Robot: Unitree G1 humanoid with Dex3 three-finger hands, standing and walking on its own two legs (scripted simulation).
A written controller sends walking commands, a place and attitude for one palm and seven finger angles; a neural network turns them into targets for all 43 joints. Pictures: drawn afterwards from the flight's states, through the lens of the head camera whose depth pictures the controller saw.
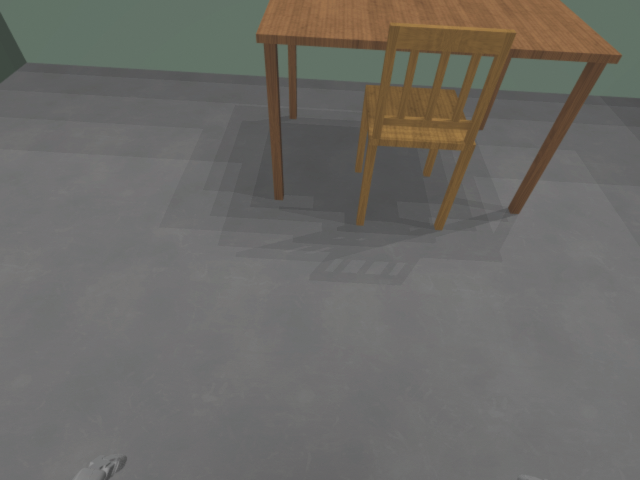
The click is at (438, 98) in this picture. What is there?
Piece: chair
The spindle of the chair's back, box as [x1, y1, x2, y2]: [424, 51, 450, 120]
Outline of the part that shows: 450,52 442,51 424,117 425,119 431,120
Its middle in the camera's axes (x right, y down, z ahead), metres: +0.38 -0.49 +1.26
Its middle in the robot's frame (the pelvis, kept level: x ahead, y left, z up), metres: +1.28 -0.32 -0.11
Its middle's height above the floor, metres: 0.65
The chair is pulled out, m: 0.00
